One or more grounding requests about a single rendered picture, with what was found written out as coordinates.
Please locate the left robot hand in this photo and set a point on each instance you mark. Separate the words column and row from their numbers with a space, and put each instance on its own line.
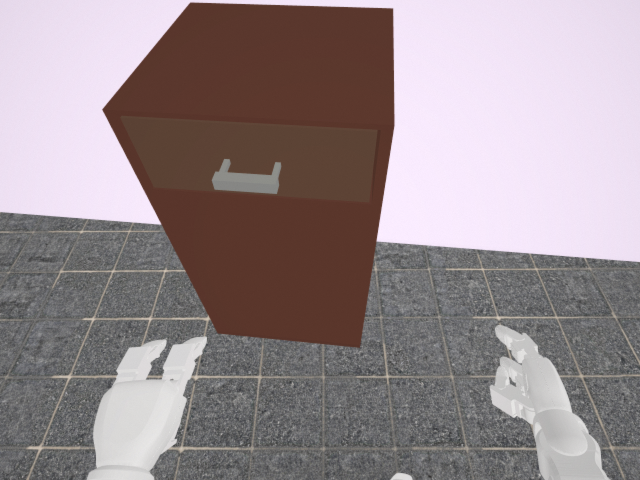
column 138, row 419

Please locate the cabinet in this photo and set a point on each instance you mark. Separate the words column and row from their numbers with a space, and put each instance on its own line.
column 286, row 268

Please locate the right robot hand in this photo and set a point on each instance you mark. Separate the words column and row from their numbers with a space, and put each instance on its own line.
column 538, row 384

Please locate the handle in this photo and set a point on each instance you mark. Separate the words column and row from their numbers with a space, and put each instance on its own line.
column 224, row 180

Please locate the right robot forearm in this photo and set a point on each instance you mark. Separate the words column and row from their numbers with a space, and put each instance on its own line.
column 565, row 449

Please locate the drawer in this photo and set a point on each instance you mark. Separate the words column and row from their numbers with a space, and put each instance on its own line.
column 316, row 162

